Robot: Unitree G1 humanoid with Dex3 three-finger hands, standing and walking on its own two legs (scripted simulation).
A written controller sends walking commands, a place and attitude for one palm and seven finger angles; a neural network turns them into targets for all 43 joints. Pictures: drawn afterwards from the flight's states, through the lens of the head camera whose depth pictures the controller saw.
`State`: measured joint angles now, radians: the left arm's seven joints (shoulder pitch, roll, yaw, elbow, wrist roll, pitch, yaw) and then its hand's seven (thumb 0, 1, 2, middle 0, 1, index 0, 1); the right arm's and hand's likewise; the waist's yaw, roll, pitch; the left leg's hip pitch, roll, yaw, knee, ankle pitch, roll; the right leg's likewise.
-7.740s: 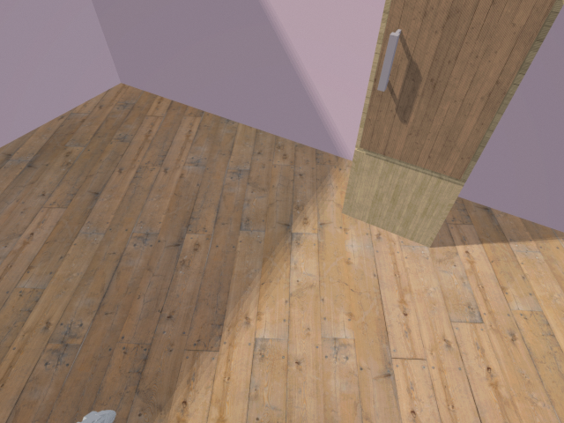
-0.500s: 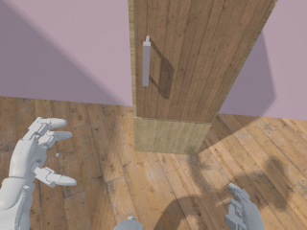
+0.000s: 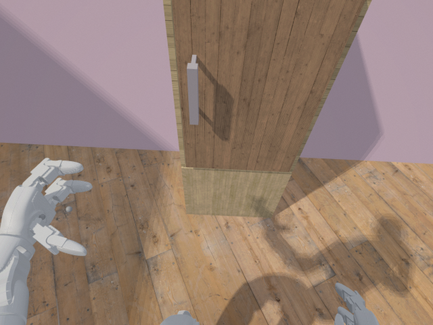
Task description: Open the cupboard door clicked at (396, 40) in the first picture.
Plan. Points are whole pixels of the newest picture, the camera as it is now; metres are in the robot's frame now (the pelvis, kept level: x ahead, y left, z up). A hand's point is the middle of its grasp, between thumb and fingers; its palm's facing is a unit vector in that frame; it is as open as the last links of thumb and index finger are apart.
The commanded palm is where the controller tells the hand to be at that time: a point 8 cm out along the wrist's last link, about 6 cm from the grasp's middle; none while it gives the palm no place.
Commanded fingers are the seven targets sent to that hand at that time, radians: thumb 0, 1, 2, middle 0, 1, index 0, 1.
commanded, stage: raise the hand with hooked fingers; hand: left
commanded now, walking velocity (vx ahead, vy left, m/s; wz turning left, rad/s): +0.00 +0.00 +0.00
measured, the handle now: (194, 91) +0.64 +0.09 +0.06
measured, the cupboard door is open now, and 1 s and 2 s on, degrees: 0 0 0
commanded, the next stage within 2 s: move the hooked fingers beside the handle in 0.30 s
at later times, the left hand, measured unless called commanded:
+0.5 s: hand (86, 205) +0.30 +0.24 +0.07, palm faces +0.03 -1.00 -0.04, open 14.0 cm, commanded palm +0.28 +0.29 +0.07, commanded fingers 0.00 -0.50 0.30 -0.30 -1.20 -0.30 -1.20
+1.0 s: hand (118, 163) +0.39 +0.22 +0.06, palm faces +0.01 -1.00 -0.02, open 14.0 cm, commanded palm +0.38 +0.27 +0.06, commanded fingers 0.00 -0.50 0.30 -0.30 -1.20 -0.30 -1.20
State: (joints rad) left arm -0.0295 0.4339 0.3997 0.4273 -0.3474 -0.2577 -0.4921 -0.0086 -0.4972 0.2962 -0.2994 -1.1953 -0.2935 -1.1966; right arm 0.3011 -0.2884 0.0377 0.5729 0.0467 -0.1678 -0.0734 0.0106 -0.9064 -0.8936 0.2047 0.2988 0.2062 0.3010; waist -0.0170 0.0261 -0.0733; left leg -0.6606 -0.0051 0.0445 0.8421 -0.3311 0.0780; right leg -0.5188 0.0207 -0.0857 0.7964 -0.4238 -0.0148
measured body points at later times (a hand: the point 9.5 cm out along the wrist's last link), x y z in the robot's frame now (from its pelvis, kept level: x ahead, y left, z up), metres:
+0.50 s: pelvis +0.00 -0.02 +0.00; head +0.05 -0.02 +0.44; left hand +0.29 +0.30 +0.07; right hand +0.16 -0.27 -0.09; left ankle +0.05 +0.07 -0.70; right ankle -0.01 -0.12 -0.70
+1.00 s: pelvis +0.01 -0.02 -0.01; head +0.07 -0.01 +0.44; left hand +0.39 +0.27 +0.07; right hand +0.10 -0.28 -0.11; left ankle +0.05 +0.07 -0.70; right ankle -0.01 -0.12 -0.70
